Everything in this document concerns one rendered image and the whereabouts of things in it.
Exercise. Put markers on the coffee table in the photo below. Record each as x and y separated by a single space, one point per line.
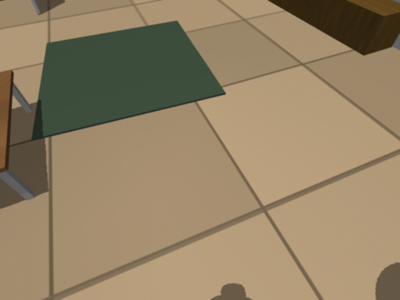
7 90

